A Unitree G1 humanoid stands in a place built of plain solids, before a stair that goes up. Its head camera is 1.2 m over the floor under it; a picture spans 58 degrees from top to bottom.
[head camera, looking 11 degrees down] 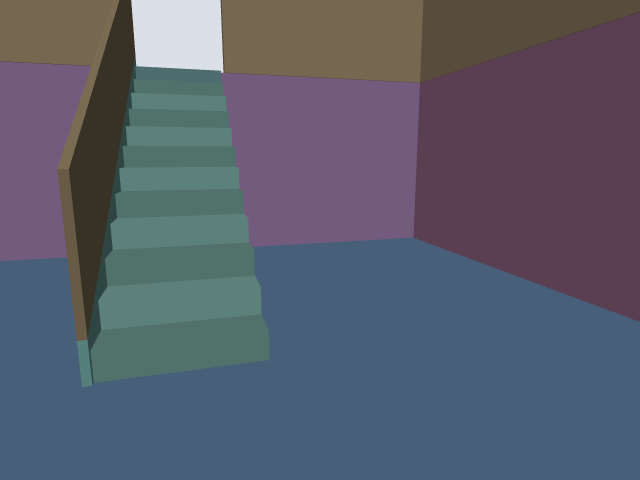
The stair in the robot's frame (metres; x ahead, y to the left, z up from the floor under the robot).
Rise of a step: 0.18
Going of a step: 0.29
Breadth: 0.96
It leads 16 degrees to the left of straight ahead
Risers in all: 12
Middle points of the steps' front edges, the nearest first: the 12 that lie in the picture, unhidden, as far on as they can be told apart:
2.27 0.76 0.19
2.55 0.84 0.37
2.83 0.92 0.55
3.11 1.00 0.74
3.39 1.08 0.92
3.67 1.16 1.10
3.94 1.24 1.29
4.22 1.32 1.47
4.50 1.40 1.65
4.78 1.48 1.84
5.06 1.56 2.02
5.34 1.64 2.20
